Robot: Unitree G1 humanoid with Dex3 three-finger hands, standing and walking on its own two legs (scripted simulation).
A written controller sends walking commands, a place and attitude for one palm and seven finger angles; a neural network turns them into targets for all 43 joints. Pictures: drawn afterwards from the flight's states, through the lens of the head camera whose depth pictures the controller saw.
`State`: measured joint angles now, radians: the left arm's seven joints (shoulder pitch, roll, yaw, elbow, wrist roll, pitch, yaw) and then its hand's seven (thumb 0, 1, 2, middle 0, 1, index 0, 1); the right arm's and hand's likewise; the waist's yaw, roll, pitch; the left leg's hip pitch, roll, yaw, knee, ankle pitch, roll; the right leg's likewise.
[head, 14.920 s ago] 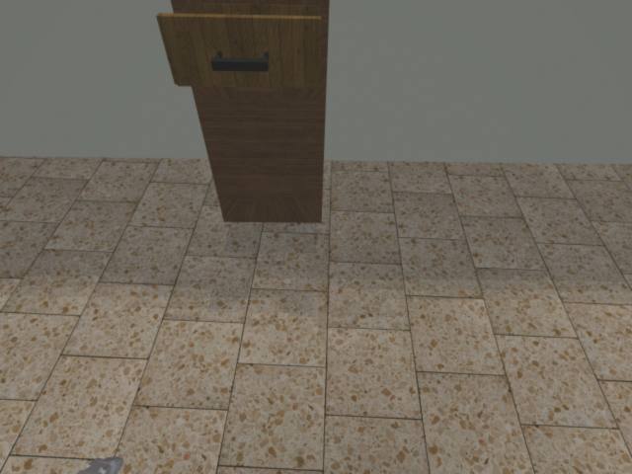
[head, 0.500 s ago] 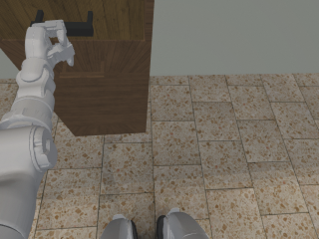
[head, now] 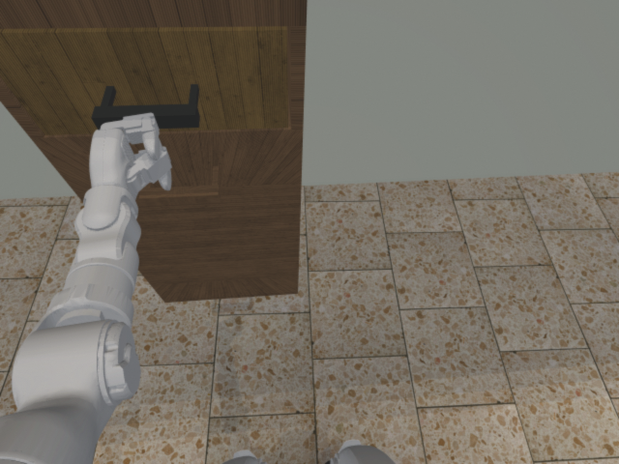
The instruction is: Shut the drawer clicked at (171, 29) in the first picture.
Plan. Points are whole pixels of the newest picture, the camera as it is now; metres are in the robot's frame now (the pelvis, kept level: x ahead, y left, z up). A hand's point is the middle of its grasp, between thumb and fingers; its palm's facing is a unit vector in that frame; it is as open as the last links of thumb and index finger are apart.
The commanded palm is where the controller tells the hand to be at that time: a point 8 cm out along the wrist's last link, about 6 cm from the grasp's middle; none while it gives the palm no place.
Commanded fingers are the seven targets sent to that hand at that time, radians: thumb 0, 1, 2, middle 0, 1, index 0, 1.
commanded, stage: draw the hand back to the body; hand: left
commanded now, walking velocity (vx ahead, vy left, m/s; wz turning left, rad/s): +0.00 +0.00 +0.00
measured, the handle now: (150, 105) +0.59 +0.18 +0.09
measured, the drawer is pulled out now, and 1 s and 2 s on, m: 0.00 0.00 0.00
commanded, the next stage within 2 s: step back with the hand held close in 1.42 s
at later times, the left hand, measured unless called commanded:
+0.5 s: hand (105, 228) +0.36 +0.18 +0.13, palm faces +0.04 -1.00 -0.04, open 3.3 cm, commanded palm +0.32 +0.23 +0.14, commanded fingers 0.00 0.90 0.90 -1.40 -1.60 -1.40 -1.60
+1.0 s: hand (0, 342) +0.24 +0.22 +0.17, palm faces +0.34 -0.88 -0.33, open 3.2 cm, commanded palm +0.19 +0.26 +0.19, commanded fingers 0.00 0.90 0.90 -1.40 -1.60 -1.40 -1.60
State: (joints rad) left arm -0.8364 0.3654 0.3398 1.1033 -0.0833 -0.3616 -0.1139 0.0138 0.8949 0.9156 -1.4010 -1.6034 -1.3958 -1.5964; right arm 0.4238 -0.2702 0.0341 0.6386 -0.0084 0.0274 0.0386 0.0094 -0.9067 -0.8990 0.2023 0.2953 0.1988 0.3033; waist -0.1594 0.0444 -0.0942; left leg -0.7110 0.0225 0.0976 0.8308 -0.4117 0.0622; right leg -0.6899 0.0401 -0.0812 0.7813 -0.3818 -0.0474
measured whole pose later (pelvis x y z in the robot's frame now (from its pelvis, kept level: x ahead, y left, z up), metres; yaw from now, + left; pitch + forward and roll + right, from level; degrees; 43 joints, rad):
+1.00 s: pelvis +0.01 -0.01 +0.04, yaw +2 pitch -4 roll +0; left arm 0.25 0.30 0.18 -0.17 -0.07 -0.08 0.09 0.01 0.89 0.90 -1.40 -1.60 -1.40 -1.60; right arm 0.17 -0.24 0.05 0.64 0.02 -0.03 -0.04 0.02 -0.91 -0.90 0.20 0.30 0.20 0.30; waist 0.04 0.09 0.04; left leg -0.07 -0.02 0.08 0.37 -0.23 0.04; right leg -0.06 0.03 -0.08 0.36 -0.24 -0.05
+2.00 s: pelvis -0.03 +0.01 +0.04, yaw +1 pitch +1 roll +0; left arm 0.64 0.42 0.36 -0.55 -0.05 -0.17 0.12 0.01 0.89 0.90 -1.41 -1.60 -1.40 -1.59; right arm 0.19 -0.24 -0.01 0.56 0.01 0.00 -0.07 0.02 -0.91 -0.90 0.20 0.30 0.20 0.30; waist 0.01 0.04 0.03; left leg -0.28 -0.04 0.10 0.47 -0.22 0.08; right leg -0.28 0.00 -0.07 0.50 -0.23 -0.02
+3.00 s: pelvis -0.19 -0.02 +0.04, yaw +3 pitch +3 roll +0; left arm 0.60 0.47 0.39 -0.60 -0.04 -0.22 0.11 0.01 0.89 0.90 -1.41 -1.60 -1.40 -1.60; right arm 0.15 -0.20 -0.02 0.57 -0.01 -0.07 -0.06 0.02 -0.91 -0.90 0.20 0.30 0.20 0.30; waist -0.01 -0.04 0.04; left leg -0.36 -0.01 0.03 0.45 -0.13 0.04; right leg -0.40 0.05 0.04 0.71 -0.40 0.01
